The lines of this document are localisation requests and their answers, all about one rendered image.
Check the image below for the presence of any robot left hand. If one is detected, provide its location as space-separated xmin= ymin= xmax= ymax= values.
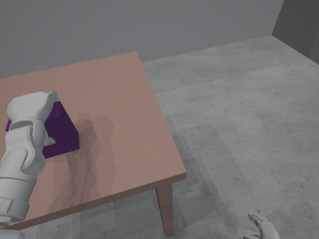
xmin=7 ymin=91 xmax=60 ymax=146

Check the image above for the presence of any table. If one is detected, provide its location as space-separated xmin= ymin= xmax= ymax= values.
xmin=0 ymin=51 xmax=186 ymax=238

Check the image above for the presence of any robot right hand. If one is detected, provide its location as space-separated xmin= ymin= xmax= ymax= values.
xmin=243 ymin=212 xmax=280 ymax=239

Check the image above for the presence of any left robot upper arm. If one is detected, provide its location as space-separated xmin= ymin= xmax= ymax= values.
xmin=0 ymin=229 xmax=25 ymax=239

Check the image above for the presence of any sponge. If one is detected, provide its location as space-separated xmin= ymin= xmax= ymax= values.
xmin=5 ymin=101 xmax=80 ymax=159

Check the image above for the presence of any left robot forearm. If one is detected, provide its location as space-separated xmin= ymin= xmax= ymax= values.
xmin=0 ymin=118 xmax=46 ymax=227

